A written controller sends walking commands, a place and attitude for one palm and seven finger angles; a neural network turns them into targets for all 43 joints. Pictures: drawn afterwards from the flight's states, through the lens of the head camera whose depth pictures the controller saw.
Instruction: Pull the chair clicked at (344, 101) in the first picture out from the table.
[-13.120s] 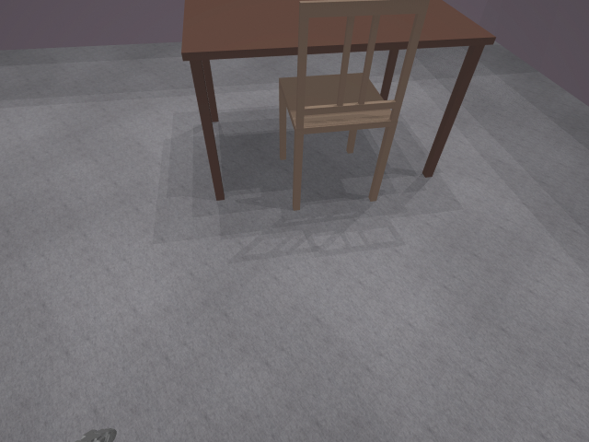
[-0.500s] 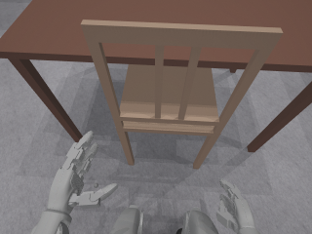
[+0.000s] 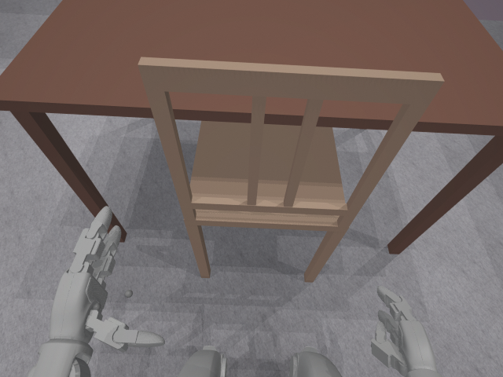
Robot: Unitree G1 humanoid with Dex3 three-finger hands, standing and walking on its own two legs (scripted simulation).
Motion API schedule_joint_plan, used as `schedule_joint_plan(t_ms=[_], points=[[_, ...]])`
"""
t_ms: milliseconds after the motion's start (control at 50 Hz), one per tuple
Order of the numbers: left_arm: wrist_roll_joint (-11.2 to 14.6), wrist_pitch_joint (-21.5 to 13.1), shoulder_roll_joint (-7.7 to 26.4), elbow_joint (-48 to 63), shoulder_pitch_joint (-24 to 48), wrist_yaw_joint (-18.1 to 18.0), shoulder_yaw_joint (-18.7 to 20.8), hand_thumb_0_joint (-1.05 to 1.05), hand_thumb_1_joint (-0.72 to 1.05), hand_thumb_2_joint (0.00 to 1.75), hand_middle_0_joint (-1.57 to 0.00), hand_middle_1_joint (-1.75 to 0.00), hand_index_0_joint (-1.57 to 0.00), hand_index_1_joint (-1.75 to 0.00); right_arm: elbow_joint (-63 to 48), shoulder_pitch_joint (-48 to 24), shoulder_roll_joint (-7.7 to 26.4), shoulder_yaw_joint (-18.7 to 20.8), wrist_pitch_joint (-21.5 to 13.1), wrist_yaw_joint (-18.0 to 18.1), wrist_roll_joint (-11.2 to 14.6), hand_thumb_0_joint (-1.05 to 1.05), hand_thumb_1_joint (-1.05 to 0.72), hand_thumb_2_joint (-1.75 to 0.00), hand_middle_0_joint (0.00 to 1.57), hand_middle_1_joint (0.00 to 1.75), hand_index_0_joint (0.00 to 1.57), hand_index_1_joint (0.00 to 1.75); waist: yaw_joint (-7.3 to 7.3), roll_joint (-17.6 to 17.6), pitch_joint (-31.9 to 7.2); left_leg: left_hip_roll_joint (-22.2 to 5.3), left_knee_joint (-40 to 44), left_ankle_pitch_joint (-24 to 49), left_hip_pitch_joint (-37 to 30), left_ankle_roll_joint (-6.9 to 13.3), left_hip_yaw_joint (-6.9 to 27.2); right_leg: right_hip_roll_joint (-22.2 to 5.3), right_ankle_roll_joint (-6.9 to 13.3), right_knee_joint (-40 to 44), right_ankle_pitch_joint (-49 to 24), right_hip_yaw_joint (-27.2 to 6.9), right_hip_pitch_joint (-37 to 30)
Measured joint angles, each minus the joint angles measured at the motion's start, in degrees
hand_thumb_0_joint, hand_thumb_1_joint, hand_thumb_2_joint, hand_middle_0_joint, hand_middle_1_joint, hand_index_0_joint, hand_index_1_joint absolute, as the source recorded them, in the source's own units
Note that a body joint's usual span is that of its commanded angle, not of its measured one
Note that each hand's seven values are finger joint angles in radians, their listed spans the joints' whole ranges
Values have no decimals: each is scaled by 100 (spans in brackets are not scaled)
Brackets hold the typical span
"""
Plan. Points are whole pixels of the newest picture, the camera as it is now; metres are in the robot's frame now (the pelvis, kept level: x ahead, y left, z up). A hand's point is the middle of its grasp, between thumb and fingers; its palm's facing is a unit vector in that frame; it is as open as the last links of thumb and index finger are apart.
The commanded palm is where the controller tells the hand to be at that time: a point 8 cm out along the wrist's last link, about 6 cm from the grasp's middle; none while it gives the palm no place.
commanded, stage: raise the hand toward the chair's back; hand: left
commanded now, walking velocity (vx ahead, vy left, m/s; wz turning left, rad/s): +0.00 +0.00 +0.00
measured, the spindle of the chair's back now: (254, 159) +0.50 +0.03 +0.01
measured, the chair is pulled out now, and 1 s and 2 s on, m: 0.00 0.00 0.00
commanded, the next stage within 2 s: aim the fingers beside a spindle in 0.82 s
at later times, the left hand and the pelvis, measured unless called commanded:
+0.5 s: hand (113, 273) +0.25 +0.21 +0.05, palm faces +0.03 -1.00 -0.06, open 16.9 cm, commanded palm +0.22 +0.26 +0.05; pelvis +0.00 +0.00 +0.01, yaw +0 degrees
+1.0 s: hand (117, 276) +0.25 +0.20 +0.05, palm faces +0.04 -1.00 -0.07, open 16.9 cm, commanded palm +0.23 +0.26 +0.05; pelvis +0.00 +0.00 +0.01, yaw +0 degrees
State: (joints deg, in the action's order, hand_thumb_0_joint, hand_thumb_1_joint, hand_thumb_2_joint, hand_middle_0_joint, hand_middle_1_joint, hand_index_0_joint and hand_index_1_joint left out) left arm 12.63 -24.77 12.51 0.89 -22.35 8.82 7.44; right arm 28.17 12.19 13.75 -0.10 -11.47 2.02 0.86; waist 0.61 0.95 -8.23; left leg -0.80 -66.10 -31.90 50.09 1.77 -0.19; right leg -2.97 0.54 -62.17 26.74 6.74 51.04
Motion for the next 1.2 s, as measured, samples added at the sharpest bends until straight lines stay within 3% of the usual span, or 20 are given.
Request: schedule_joint_plan(t_ms=[200, 420, 580, 980, 1200], points=[[142, 207, 125, -249, 337, 334, 245, -1, -48, 31, -6, -8, -7, -8, 43, 8, -75, -163, 23, 3, 4, 1, -90, -89, 20, 30, 20, 30, -71, 46, 57, 17, 115, 32, -115, 3, 35, -6, -15, 141, -30, 34, -145], [326, 275, 278, -618, 676, 624, 553, -1, -50, 30, -6, -8, -7, -8, 266, 184, 88, -80, -30, 33, 43, 1, -90, -89, 20, 30, 20, 30, 9, 68, 101, 16, 277, 100, -217, 8, 25, 6, -23, 308, -104, 25, -247], [316, 168, 227, -646, 614, 583, 527, -1, -50, 30, -6, -8, -7, -8, 283, 253, 139, 1, -71, -5, 32, 1, -90, -89, 20, 30, 20, 30, 66, 38, 88, 17, 344, 128, -255, 8, -9, 10, -25, 350, -129, -10, -261], [296, 139, 202, -664, 642, 602, 488, -1, -50, 30, -6, -8, -7, -8, 225, 117, 61, -97, -111, -15, 23, 1, -90, -89, 20, 30, 20, 30, -7, 80, 90, 21, 304, 131, -213, -28, 38, 6, 13, 288, -101, 30, -225], [245, 94, 192, -1194, 1296, 658, 501, -1, -50, 30, -6, -8, -7, -8, 321, 84, 132, -86, -127, 14, 10, 1, -90, -89, 20, 30, 20, 30, 11, 55, 93, 14, 115, 85, 42, -49, 48, 3, 43, 78, -42, 32, 42]])
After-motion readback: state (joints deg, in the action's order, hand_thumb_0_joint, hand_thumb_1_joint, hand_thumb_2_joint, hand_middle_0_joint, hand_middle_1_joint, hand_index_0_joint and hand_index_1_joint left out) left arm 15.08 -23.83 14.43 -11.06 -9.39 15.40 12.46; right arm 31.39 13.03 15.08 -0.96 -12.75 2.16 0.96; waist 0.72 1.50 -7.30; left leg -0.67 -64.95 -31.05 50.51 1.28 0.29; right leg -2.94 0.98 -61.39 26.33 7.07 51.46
